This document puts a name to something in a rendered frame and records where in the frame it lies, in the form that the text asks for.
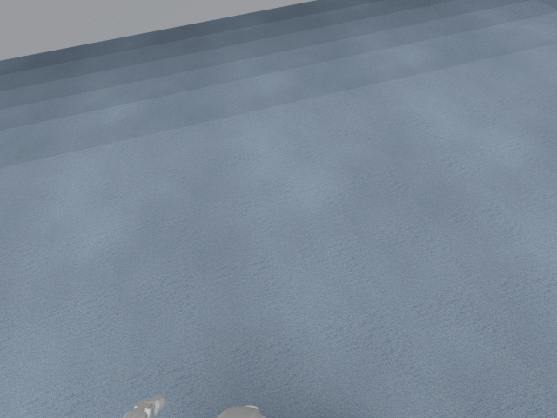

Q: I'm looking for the robot left hand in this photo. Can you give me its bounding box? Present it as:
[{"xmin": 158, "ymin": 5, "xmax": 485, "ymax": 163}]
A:
[{"xmin": 124, "ymin": 396, "xmax": 166, "ymax": 418}]

